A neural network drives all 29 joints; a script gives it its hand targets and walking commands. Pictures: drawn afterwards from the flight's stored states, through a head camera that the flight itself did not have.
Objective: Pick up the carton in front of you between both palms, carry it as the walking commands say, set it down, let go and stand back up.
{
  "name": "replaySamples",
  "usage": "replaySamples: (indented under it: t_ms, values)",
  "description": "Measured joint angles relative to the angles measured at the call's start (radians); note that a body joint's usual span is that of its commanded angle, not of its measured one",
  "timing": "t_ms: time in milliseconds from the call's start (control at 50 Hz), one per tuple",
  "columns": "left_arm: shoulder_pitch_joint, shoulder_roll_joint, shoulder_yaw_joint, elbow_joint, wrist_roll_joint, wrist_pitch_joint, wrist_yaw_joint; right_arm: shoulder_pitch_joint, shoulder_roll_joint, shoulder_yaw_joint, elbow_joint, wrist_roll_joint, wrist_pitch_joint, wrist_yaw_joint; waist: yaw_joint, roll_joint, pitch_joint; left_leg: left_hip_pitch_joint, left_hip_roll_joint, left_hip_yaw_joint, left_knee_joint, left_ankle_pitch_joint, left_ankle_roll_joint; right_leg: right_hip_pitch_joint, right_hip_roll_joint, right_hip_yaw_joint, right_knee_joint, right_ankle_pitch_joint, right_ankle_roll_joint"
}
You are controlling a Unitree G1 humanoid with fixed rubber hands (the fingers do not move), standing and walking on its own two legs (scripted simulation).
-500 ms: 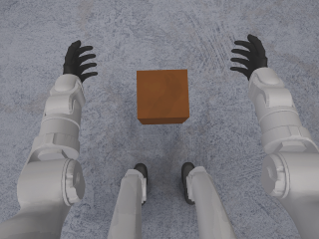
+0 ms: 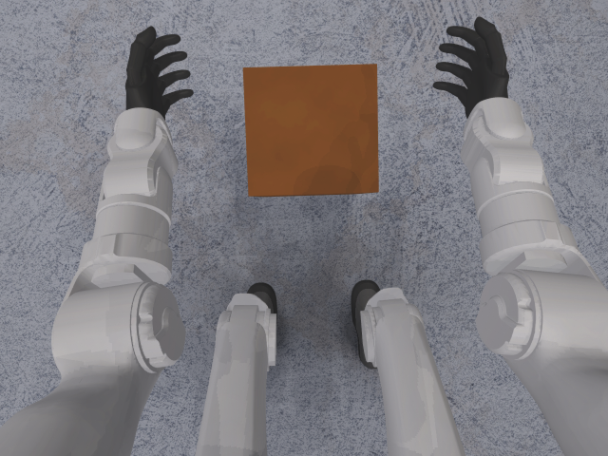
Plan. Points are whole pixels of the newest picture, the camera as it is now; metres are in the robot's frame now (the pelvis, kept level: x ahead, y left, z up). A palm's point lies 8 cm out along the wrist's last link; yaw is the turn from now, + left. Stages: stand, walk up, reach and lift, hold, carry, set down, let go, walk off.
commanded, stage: reach and lift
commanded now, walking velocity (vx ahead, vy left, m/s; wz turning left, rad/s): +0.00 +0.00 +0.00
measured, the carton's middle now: (309, 142) +0.50 +0.00 -0.44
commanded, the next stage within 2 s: none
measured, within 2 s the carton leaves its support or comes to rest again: leaves its support in 1.44 s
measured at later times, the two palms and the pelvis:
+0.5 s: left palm (201, 139) +0.50 +0.18 -0.35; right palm (421, 133) +0.50 -0.19 -0.35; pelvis -0.06 +0.00 -0.18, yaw +0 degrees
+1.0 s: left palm (214, 140) +0.50 +0.17 -0.37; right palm (408, 133) +0.50 -0.17 -0.37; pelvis -0.05 +0.00 -0.20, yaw +0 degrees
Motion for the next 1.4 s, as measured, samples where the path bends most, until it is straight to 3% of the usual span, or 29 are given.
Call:
replaySamples:
  t_ms: [160, 180, 260, 500, 720, 1040, 1180, 1320, 1400]
  values:
    - [-0.055, 0.079, -0.138, -0.013, -0.150, 0.009, 0.043, -0.050, -0.078, 0.150, -0.022, 0.151, 0.014, -0.045, -0.003, -0.001, 0.098, -0.204, -0.013, 0.001, 0.317, -0.084, -0.009, -0.207, 0.016, 0.005, 0.320, -0.082, 0.010]
    - [-0.066, 0.087, -0.150, -0.012, -0.165, 0.014, 0.047, -0.060, -0.087, 0.165, -0.024, 0.166, 0.020, -0.050, -0.004, -0.002, 0.115, -0.221, -0.015, 0.003, 0.353, -0.089, -0.011, -0.222, 0.016, 0.006, 0.351, -0.042, 0.012]
    - [-0.129, 0.121, -0.186, 0.019, -0.212, 0.033, 0.056, -0.125, -0.114, 0.202, 0.004, 0.207, 0.042, -0.063, 0.001, 0.001, 0.186, -0.279, -0.016, 0.002, 0.471, -0.095, -0.018, -0.279, 0.020, 0.002, 0.477, -0.098, 0.014]
    - [-0.359, 0.167, -0.228, 0.224, -0.245, 0.016, 0.046, -0.363, -0.157, 0.242, 0.208, 0.236, 0.032, -0.057, 0.005, -0.005, 0.425, -0.348, -0.015, 0.005, 0.664, -0.083, -0.022, -0.349, 0.026, -0.004, 0.670, -0.085, 0.020]
    - [-0.353, 0.163, -0.276, 0.208, -0.291, -0.023, 0.061, -0.367, -0.169, 0.301, 0.208, 0.280, -0.009, -0.065, 0.006, 0.000, 0.503, -0.327, -0.001, 0.018, 0.762, -0.144, -0.012, -0.328, 0.008, -0.007, 0.770, -0.148, 0.013]
    - [-0.372, 0.123, -0.293, 0.232, -0.287, -0.024, 0.059, -0.388, -0.122, 0.321, 0.229, 0.279, -0.008, -0.066, 0.006, -0.002, 0.496, -0.329, 0.000, 0.014, 0.740, -0.117, -0.015, -0.332, 0.009, -0.012, 0.748, -0.119, 0.009]
    - [-0.419, 0.092, -0.224, 0.249, -0.213, 0.003, 0.083, -0.438, -0.092, 0.253, 0.253, 0.199, 0.017, -0.090, 0.006, -0.002, 0.532, -0.309, -0.006, 0.013, 0.739, -0.112, -0.016, -0.312, 0.014, -0.009, 0.747, -0.114, 0.011]
    - [-0.350, 0.063, -0.125, 0.135, -0.137, 0.080, 0.038, -0.365, -0.060, 0.139, 0.133, 0.113, 0.094, -0.042, 0.006, -0.003, 0.514, -0.315, -0.009, 0.014, 0.779, -0.137, -0.014, -0.318, 0.018, -0.006, 0.787, -0.140, 0.013]
    - [-0.292, 0.050, -0.150, 0.063, -0.162, 0.119, 0.060, -0.298, -0.042, 0.157, 0.050, 0.138, 0.134, -0.068, 0.005, -0.004, 0.479, -0.326, -0.012, 0.014, 0.791, -0.151, -0.015, -0.329, 0.021, -0.004, 0.799, -0.153, 0.014]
